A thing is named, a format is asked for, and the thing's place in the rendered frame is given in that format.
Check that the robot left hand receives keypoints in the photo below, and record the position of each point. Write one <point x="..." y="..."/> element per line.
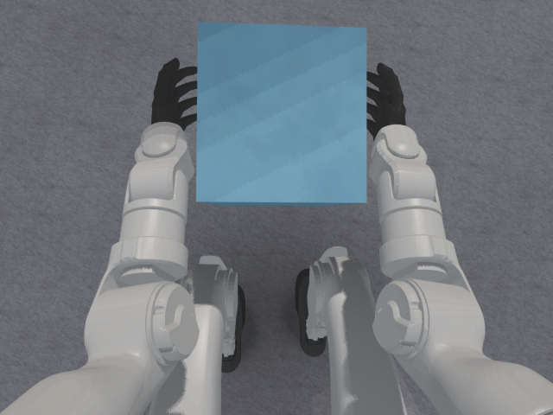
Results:
<point x="165" y="106"/>

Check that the carton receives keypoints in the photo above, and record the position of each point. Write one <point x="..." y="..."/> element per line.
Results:
<point x="281" y="115"/>

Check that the robot right upper arm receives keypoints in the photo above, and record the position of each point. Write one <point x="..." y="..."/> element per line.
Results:
<point x="436" y="333"/>

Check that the robot right hand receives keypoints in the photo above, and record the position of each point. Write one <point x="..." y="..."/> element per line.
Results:
<point x="390" y="109"/>

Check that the robot left forearm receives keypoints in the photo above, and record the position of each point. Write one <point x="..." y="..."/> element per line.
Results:
<point x="151" y="243"/>

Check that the robot right forearm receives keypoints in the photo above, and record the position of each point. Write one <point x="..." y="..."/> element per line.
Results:
<point x="409" y="212"/>

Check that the robot right shin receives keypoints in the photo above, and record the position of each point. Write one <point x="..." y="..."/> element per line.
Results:
<point x="315" y="327"/>

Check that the robot left upper arm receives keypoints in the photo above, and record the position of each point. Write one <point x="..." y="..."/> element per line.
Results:
<point x="134" y="336"/>

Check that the left robot thigh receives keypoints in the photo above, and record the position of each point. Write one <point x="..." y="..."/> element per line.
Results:
<point x="194" y="386"/>

